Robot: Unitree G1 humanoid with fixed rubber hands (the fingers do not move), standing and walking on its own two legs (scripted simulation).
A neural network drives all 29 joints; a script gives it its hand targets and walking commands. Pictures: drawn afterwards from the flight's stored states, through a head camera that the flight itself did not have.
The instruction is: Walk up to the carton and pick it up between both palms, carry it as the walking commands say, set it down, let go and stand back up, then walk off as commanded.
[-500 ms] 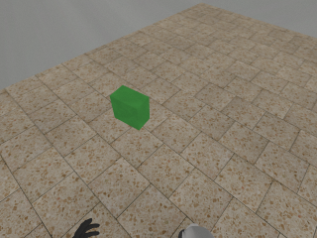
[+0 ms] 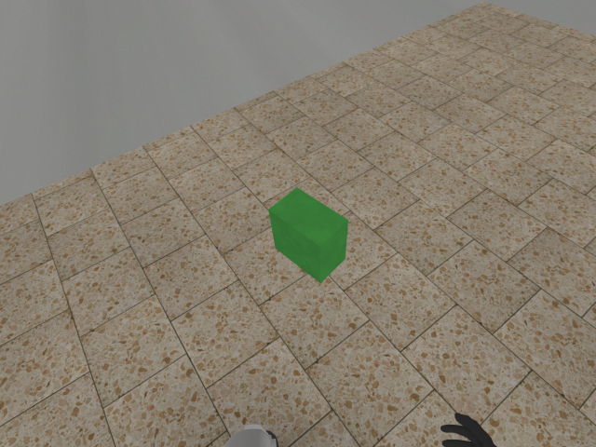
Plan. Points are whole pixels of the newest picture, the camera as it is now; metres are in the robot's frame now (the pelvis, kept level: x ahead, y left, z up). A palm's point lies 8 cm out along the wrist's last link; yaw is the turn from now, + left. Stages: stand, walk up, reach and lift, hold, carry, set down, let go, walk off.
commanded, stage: walk up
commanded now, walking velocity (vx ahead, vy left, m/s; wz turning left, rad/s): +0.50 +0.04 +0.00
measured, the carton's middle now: (308, 235) +0.95 +0.08 -0.66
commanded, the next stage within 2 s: none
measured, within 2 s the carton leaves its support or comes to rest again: neither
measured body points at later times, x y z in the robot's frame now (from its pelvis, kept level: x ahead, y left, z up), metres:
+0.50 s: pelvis +0.24 +0.01 -0.01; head +0.27 +0.01 +0.44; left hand +0.41 +0.23 -0.14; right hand +0.13 -0.22 -0.15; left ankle +0.14 +0.15 -0.75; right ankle +0.37 -0.12 -0.73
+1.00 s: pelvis +0.38 +0.02 +0.00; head +0.40 +0.00 +0.45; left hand +0.31 +0.26 -0.14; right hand +0.49 -0.21 -0.15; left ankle +0.45 +0.18 -0.72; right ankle +0.37 -0.11 -0.75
